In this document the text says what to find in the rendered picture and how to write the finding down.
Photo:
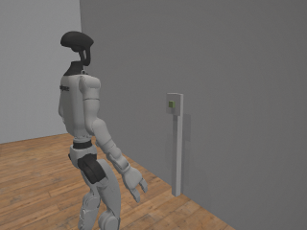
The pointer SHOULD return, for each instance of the robot right forearm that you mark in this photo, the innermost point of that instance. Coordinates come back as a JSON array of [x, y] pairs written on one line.
[[105, 143]]

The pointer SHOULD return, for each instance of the button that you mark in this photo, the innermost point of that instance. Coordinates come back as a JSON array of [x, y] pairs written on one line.
[[172, 104]]

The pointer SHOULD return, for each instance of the left robot upper arm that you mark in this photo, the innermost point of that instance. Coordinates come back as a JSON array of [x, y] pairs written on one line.
[[60, 110]]

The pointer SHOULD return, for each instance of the left robot shin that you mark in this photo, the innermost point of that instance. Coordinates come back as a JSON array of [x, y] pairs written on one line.
[[87, 218]]

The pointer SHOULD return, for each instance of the right robot upper arm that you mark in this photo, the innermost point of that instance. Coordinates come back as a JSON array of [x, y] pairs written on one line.
[[90, 87]]

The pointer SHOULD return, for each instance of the robot right hand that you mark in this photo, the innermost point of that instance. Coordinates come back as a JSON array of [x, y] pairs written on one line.
[[131, 178]]

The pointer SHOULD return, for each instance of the robot left thigh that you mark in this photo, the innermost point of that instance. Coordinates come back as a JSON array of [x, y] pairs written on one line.
[[92, 199]]

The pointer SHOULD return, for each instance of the panel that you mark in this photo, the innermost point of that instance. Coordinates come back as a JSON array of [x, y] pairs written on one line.
[[177, 113]]

